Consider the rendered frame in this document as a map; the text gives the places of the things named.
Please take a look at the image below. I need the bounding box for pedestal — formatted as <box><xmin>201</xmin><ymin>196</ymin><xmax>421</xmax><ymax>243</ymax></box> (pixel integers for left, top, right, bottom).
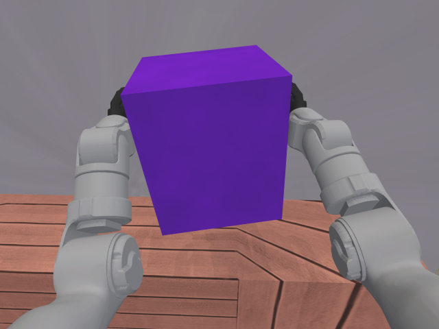
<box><xmin>0</xmin><ymin>194</ymin><xmax>429</xmax><ymax>329</ymax></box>

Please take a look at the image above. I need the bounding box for carton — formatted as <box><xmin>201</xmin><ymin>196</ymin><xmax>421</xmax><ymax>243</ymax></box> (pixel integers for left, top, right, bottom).
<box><xmin>120</xmin><ymin>45</ymin><xmax>292</xmax><ymax>235</ymax></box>

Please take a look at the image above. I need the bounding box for right robot hand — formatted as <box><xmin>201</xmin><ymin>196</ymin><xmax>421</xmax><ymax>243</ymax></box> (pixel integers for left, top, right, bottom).
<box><xmin>289</xmin><ymin>82</ymin><xmax>307</xmax><ymax>113</ymax></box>

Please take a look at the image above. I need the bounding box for left robot upper arm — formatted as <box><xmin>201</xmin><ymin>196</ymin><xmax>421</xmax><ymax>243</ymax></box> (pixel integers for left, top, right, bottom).
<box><xmin>7</xmin><ymin>232</ymin><xmax>143</xmax><ymax>329</ymax></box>

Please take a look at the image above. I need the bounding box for robot right forearm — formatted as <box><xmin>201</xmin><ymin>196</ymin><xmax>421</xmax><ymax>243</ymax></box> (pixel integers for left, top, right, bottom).
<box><xmin>287</xmin><ymin>108</ymin><xmax>422</xmax><ymax>261</ymax></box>

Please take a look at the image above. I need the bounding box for left robot hand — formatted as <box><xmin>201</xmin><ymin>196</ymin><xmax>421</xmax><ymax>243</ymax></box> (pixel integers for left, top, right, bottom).
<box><xmin>108</xmin><ymin>87</ymin><xmax>127</xmax><ymax>118</ymax></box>

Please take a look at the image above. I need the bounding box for robot left forearm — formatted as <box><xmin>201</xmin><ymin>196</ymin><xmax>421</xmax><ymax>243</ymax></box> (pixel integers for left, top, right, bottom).
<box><xmin>54</xmin><ymin>115</ymin><xmax>136</xmax><ymax>291</ymax></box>

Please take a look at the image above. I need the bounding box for right robot upper arm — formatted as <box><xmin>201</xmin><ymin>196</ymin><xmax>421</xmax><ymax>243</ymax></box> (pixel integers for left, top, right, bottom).
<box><xmin>329</xmin><ymin>207</ymin><xmax>439</xmax><ymax>329</ymax></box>

